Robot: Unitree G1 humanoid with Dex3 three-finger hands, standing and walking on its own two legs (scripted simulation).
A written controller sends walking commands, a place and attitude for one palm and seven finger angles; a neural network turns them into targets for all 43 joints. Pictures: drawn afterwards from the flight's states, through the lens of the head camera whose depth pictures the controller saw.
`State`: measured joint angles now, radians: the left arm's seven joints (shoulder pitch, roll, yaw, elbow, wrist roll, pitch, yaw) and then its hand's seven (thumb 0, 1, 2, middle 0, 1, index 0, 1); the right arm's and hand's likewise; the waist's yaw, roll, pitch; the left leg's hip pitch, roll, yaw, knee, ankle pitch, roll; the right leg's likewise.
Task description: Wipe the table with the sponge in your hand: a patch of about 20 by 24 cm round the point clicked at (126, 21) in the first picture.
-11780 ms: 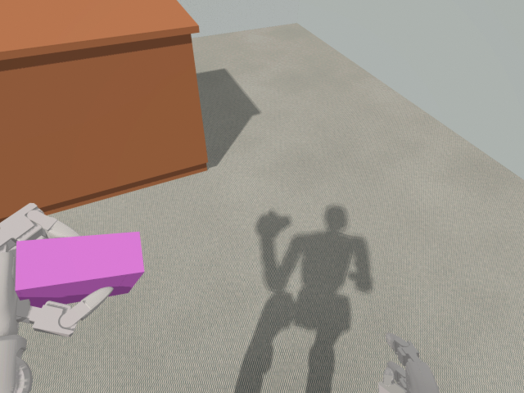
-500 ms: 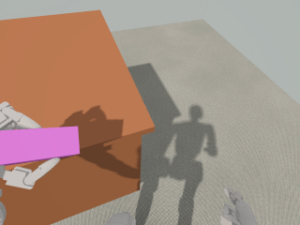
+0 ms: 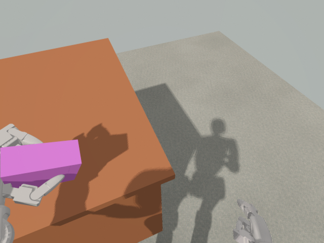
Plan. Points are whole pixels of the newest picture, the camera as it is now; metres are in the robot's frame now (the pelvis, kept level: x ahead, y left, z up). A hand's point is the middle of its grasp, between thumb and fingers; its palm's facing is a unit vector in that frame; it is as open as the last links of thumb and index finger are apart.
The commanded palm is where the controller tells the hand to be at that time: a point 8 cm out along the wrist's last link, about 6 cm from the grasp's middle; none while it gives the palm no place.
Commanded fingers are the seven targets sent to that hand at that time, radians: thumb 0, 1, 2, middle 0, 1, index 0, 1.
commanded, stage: come to a stop and stand still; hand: left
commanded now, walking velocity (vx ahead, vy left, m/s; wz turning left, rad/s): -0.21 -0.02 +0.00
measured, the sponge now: (54, 164) +0.23 +0.23 +0.14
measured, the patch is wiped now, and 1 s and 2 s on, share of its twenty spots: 0.00 0.00 0.00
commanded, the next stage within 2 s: none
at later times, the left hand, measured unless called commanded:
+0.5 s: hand (24, 200) +0.16 +0.25 +0.14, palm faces +0.38 -0.87 -0.32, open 9.2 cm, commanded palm +0.11 +0.29 +0.18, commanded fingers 0.00 0.10 1.30 -1.20 -1.60 -1.20 -1.60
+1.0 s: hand out of the picture +0.12 +0.29 +0.14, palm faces +0.42 -0.84 -0.34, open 9.2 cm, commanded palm +0.06 +0.32 +0.18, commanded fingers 0.00 0.10 1.30 -1.20 -1.60 -1.20 -1.60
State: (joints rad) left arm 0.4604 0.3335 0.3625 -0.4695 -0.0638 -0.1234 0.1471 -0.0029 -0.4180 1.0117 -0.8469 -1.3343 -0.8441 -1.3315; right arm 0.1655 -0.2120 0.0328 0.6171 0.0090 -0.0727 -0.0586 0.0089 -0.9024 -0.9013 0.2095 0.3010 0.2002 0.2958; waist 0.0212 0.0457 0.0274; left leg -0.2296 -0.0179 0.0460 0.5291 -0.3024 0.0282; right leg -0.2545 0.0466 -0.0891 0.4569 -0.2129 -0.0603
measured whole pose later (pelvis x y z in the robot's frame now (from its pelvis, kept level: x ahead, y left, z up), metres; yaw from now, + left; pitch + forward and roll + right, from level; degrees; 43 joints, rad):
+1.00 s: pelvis -0.08 +0.03 +0.00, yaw +3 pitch -3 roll -2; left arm 0.38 0.33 0.34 -0.38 0.00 -0.22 0.08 0.00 -0.41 1.02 -0.84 -1.34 -0.84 -1.34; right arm 0.25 -0.19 0.02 0.59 0.00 -0.15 -0.01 0.01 -0.90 -0.90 0.21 0.30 0.20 0.30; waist 0.03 -0.02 0.06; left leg -0.30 -0.04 0.06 0.52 -0.26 0.07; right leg -0.26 0.03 -0.03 0.47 -0.27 -0.02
